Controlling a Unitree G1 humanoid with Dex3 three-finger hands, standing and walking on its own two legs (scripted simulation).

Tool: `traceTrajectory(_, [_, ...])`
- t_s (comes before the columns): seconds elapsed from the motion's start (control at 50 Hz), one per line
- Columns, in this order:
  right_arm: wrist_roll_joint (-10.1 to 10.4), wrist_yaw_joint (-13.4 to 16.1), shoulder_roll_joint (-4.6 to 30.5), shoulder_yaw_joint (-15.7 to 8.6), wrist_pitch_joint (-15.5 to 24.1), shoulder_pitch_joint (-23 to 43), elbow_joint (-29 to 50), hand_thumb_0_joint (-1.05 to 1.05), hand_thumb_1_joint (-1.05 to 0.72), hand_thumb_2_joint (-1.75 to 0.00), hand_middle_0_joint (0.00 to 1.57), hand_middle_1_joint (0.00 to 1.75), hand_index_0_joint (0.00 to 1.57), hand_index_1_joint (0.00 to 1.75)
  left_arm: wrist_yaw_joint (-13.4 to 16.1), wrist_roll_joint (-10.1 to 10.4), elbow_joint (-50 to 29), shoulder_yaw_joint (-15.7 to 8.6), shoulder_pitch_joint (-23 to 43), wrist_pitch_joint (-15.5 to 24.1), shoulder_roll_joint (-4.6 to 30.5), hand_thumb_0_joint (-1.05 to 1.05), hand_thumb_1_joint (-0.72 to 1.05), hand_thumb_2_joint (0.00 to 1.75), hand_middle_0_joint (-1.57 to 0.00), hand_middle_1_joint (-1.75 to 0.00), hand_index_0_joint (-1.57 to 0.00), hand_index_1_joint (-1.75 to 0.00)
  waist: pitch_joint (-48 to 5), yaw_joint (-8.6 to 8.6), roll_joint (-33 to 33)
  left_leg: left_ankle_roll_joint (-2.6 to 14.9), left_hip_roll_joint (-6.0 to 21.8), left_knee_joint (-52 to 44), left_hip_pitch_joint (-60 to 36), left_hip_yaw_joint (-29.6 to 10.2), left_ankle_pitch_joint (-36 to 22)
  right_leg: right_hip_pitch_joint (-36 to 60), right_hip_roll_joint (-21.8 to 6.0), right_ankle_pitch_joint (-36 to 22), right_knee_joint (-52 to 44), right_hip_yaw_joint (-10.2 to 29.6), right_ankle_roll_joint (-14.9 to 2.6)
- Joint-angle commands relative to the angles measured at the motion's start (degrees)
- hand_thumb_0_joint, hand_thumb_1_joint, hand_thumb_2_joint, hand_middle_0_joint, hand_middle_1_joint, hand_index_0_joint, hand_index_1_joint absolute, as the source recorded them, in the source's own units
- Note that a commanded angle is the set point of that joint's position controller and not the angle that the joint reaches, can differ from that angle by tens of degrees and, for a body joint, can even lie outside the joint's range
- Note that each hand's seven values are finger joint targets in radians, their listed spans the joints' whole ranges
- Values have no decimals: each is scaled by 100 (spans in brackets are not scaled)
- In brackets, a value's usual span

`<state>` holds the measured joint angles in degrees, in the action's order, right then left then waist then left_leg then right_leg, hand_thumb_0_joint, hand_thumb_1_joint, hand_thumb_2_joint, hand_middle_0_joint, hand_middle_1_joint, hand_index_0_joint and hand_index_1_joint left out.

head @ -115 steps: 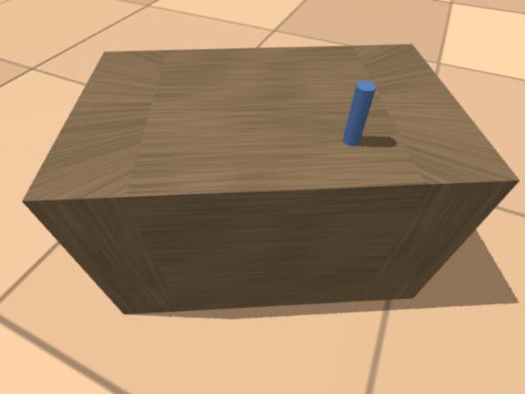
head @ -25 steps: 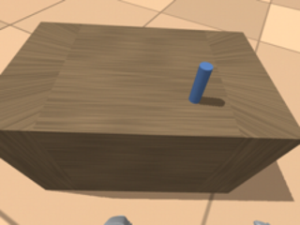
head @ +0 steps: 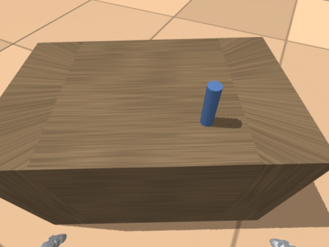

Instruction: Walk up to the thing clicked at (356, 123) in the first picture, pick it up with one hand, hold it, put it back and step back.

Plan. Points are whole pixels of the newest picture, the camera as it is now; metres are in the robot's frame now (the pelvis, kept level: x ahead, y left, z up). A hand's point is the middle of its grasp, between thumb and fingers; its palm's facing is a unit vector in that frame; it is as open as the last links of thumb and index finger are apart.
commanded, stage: walk up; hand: right
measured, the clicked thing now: (210, 105) +0.51 -0.13 +0.01
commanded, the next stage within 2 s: stand in 0.88 s
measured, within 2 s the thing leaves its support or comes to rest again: neither
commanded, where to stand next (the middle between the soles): +0.03 +0.03 m, yaw +1 degrees
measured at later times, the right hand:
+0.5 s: hand out of the picture +0.07 -0.24 -0.14, palm faces +0.00 +0.94 -0.34, open 7.4 cm
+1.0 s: hand out of the picture +0.08 -0.24 -0.14, palm faces -0.02 +0.95 -0.33, open 7.4 cm
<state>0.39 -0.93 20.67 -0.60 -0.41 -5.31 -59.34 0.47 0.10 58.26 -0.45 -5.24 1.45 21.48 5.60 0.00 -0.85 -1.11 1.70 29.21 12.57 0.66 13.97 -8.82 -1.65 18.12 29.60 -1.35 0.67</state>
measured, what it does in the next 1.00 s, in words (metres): stands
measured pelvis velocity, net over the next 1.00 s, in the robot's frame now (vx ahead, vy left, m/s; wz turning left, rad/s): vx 0.00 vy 0.01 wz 0.00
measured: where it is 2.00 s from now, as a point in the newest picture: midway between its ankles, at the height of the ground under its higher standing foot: outside the picture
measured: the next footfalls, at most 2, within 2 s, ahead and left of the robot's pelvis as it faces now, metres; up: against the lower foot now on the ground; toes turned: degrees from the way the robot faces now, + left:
none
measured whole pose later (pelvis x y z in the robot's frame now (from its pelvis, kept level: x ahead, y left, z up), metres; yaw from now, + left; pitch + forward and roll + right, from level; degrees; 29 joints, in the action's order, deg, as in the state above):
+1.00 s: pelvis +0.00 +0.01 +0.01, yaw +0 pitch -2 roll +0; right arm -0.6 -0.8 19.4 -0.6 0.4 -4.3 -65.4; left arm -0.2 -0.8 65.6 -0.4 -6.9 0.7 20.2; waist 3.0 0.2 0.0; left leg -0.5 0.9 18.6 8.5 0.8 8.1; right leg -4.2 -2.2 11.5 17.8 -1.5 1.7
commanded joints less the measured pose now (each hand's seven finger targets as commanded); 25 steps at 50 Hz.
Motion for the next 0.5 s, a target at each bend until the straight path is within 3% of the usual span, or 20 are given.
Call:
traceTrajectory(0.0, [0, 86, 1180, -236, 140, 247, 156, 0, -90, -90, 20, 30, 20, 30, 72, 18, -130, -281, 252, 76, 1254, 0, 90, 90, -20, -30, -20, -30, -1043, 37, 216, 341, 515, -399, -733, -363, -2130, 301, -639, -2363, -664, 444, -223])
traceTrajectory(0.08, [-24, 84, 1178, -215, 137, 402, -20, 0, -90, -90, 20, 30, 20, 30, 41, 9, 39, -247, 452, 40, 1190, 0, 90, 90, -20, -30, -20, -30, -820, 50, 38, 290, 556, -807, -704, -439, -1727, 288, -600, -1692, -1011, 438, -200])
traceTrajectory(0.18, [-38, 84, 1157, -195, 149, 478, -185, 0, -90, -90, 20, 30, 20, 30, 15, -29, 217, -247, 543, 28, 1180, 0, 90, 90, -20, -30, -20, -30, -753, 28, -13, 240, 557, -1079, -702, -448, -1312, 304, -582, -1393, -1318, 458, -188])
traceTrajectory(0.32, [-50, 86, 1143, -213, 169, 491, -284, 0, -90, -90, 20, 30, 20, 30, -8, -38, 380, -251, 498, 33, 1108, 0, 90, 90, -20, -30, -20, -30, -794, 7, -48, 237, 590, -1201, -800, -465, -1268, 344, -558, -1331, -1466, 407, -159])
traceTrajectory(0.48, [-88, 92, 1175, -247, 178, 504, -327, 0, -90, -90, 20, 30, 20, 30, -33, -73, 468, -246, 357, 7, 1067, 0, 90, 90, -20, -30, -20, -30, -666, 22, -130, 266, 635, -1487, -561, -630, -561, 292, -523, -810, -1507, 396, -148])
